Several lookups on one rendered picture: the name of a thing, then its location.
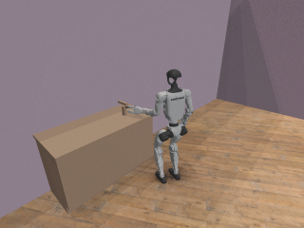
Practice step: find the robot right hand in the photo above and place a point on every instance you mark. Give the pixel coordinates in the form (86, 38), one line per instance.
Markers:
(182, 122)

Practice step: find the robot left forearm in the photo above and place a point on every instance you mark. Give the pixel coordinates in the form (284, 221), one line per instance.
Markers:
(150, 112)

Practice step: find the robot right forearm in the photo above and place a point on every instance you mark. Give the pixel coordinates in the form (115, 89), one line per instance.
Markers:
(186, 116)

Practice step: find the right robot upper arm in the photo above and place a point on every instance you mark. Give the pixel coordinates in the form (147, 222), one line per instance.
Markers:
(188, 101)

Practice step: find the robot head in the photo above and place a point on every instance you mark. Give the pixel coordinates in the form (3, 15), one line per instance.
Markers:
(174, 74)

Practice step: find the robot left hand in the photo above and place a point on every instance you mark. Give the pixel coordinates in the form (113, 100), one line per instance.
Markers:
(137, 109)

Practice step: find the left robot upper arm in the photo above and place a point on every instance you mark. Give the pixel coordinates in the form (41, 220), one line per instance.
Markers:
(160, 98)

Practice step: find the left robot shin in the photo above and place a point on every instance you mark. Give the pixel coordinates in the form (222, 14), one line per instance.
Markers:
(159, 161)

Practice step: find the counter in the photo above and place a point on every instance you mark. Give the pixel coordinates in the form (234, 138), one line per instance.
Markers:
(83, 157)

